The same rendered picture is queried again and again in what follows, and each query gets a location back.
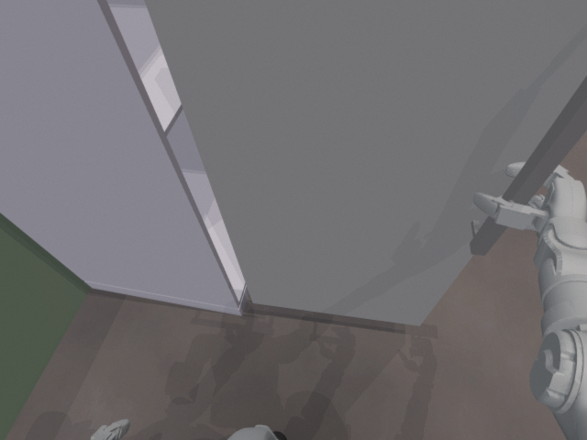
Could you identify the robot left hand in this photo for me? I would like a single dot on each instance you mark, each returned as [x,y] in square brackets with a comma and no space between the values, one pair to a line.
[115,431]

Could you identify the handle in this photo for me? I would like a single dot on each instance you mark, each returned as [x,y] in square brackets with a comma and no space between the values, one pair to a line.
[565,132]

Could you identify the robot left shin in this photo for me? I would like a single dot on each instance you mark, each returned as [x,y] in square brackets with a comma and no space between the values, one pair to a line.
[265,427]

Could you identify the robot right hand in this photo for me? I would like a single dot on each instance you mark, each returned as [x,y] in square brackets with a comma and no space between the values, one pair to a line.
[565,197]

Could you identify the fridge door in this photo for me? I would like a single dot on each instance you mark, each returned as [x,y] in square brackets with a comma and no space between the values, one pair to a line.
[344,140]

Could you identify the robot right forearm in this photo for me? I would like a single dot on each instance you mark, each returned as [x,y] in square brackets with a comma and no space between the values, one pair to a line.
[561,259]

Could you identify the robot right upper arm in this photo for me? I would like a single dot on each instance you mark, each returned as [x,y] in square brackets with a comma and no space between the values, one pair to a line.
[558,379]

